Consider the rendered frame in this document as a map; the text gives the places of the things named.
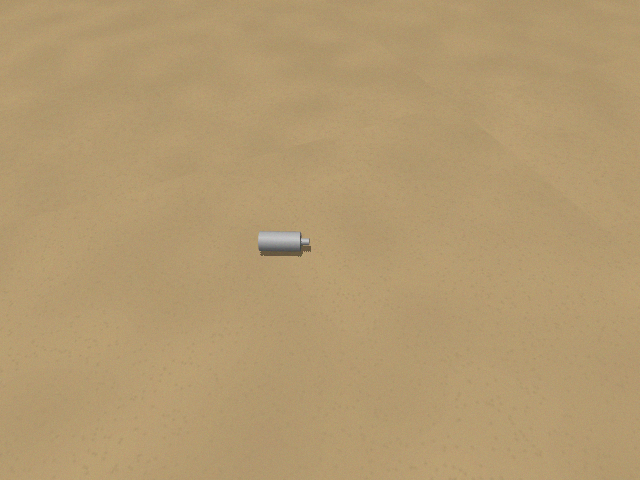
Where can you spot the bottle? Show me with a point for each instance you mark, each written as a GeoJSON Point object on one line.
{"type": "Point", "coordinates": [281, 241]}

